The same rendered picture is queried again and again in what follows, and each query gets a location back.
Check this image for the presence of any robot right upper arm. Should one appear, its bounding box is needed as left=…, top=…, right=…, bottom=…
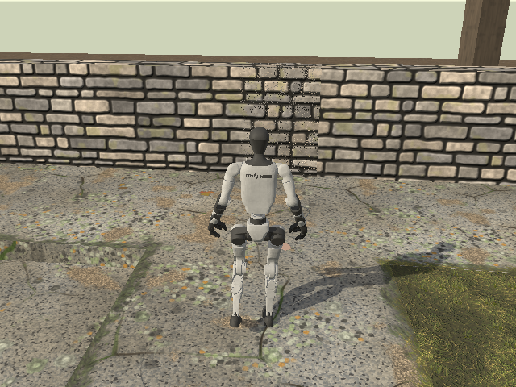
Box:
left=276, top=163, right=298, bottom=208

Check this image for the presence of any robot left forearm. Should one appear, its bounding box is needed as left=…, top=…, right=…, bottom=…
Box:
left=210, top=194, right=226, bottom=224

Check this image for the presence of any left robot hand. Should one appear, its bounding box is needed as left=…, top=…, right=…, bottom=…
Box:
left=208, top=221, right=227, bottom=238

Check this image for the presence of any robot right forearm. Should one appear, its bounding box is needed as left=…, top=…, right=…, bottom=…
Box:
left=290, top=195, right=306, bottom=227

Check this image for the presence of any left robot foot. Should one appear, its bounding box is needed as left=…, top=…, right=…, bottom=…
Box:
left=230, top=313, right=242, bottom=327

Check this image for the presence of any right robot hand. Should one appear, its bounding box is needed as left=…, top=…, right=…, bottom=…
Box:
left=289, top=223, right=308, bottom=240

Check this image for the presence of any robot right thigh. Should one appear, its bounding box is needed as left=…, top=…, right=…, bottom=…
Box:
left=264, top=225, right=285, bottom=279

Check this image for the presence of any robot left upper arm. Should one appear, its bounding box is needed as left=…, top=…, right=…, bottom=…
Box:
left=218, top=162, right=243, bottom=206

